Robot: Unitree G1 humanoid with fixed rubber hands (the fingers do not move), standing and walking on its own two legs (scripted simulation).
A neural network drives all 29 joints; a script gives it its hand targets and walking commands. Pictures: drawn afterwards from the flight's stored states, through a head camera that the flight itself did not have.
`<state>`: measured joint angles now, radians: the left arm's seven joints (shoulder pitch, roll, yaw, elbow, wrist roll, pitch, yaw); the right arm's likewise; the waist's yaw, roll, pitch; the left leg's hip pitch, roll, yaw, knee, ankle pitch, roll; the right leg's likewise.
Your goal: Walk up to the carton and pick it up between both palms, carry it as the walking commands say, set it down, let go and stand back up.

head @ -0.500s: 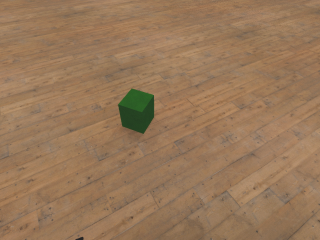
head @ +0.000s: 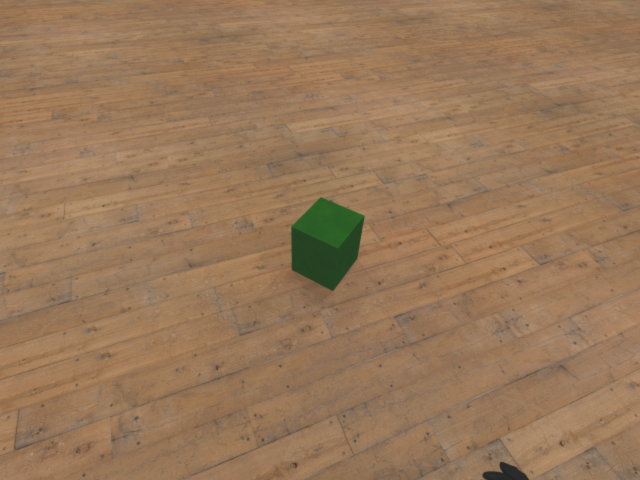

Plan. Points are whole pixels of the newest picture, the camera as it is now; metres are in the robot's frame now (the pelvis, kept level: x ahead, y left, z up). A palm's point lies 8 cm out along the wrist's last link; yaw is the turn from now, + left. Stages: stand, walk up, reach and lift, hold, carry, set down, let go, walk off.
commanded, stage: walk up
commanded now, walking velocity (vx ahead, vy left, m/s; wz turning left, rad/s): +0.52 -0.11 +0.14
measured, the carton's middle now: (326, 243) +1.13 +0.01 -0.65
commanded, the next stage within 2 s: none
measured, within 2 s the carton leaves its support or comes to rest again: neither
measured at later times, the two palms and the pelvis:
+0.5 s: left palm (229, 325) +0.42 +0.19 -0.14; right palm out of the picture +0.17 -0.29 -0.14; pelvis +0.26 -0.04 -0.03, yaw +1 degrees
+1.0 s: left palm (211, 321) +0.40 +0.21 -0.11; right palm (433, 246) +0.64 -0.21 -0.13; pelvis +0.50 -0.01 +0.00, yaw +2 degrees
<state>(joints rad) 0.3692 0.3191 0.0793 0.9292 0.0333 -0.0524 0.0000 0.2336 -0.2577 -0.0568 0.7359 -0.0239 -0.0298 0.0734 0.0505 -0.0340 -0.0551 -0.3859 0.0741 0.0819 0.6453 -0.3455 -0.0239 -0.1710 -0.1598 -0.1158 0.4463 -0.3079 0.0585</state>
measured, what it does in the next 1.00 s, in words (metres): walks ahead: left foot, then right foot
